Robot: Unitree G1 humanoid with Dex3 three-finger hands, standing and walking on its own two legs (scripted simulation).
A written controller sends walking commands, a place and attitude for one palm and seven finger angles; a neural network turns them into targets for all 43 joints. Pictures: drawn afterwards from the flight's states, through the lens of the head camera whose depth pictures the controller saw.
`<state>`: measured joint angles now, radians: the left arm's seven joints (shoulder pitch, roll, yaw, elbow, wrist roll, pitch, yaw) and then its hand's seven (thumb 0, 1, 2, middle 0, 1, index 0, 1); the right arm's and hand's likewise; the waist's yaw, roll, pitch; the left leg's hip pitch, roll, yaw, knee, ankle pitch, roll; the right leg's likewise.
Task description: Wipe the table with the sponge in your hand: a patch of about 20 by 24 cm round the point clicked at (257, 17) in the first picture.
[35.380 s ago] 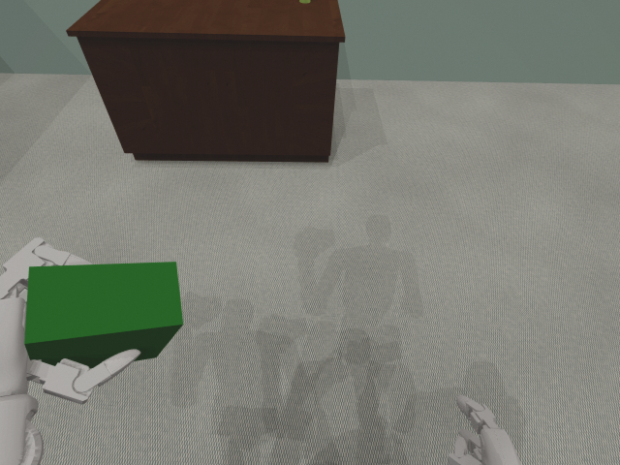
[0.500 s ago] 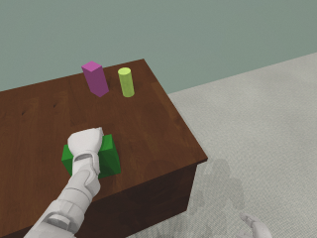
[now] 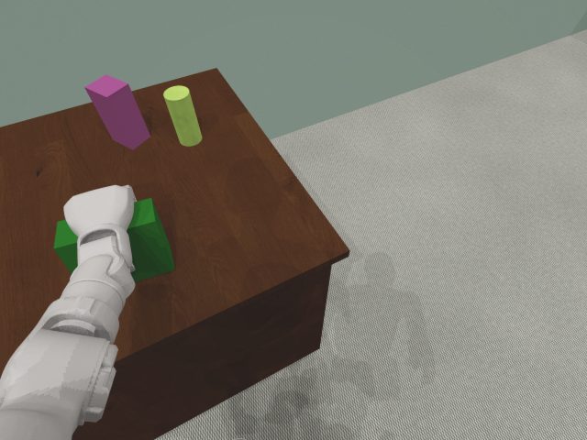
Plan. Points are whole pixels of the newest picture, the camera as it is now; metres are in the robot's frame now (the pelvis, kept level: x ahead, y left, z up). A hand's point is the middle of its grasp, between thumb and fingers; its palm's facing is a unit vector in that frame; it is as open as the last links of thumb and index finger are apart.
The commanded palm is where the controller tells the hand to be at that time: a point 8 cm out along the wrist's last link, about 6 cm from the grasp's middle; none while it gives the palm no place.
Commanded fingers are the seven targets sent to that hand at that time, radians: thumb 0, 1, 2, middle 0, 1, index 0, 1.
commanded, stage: wipe forward along the middle lane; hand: left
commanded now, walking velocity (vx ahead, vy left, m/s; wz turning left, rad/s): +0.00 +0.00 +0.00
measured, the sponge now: (123, 254) +0.41 +0.27 -0.02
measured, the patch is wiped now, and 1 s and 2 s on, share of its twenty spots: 1.00 1.00 1.00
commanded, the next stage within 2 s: slide back across to the first lane in 0.86 s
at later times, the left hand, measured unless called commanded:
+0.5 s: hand (103, 205) +0.48 +0.31 +0.02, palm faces -0.14 -0.01 -0.99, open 10.3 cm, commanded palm +0.48 +0.31 +0.06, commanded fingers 0.00 0.10 1.30 -1.20 -1.60 -1.20 -1.60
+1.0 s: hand (94, 185) +0.53 +0.34 +0.02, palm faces -0.14 -0.02 -0.99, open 10.4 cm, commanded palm +0.51 +0.32 +0.06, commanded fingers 0.00 0.10 1.30 -1.20 -1.60 -1.20 -1.60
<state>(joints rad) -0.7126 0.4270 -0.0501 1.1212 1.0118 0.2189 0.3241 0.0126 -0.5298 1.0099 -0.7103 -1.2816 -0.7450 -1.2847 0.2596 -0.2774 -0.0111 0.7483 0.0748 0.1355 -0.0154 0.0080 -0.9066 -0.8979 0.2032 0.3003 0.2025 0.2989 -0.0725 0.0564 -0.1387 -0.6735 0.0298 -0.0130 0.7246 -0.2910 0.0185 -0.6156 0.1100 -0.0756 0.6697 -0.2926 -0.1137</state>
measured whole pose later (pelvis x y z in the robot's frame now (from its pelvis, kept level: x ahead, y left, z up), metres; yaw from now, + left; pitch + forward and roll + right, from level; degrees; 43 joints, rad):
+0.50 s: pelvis +0.00 +0.02 -0.01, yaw -2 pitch +19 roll -3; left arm -0.90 0.58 0.02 1.26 1.05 0.19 0.27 0.02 -0.54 1.02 -0.71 -1.28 -0.75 -1.29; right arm 0.30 -0.28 0.01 0.72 0.07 0.09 0.01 0.01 -0.91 -0.90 0.20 0.30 0.20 0.30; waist -0.13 0.05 -0.15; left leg -0.82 0.03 -0.03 0.81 -0.32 0.02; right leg -0.75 0.13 -0.06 0.71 -0.30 -0.09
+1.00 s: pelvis +0.02 +0.07 -0.01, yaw -3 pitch +22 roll -5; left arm -1.05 0.56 -0.01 1.36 1.09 0.24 0.28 0.01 -0.55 1.03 -0.73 -1.27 -0.76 -1.28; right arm 0.32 -0.26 0.01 0.72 0.04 0.10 0.03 0.00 -0.90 -0.90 0.21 0.30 0.20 0.30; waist -0.15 0.05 -0.17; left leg -0.87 -0.01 -0.01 0.84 -0.35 0.08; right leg -0.78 0.09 -0.04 0.72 -0.32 -0.02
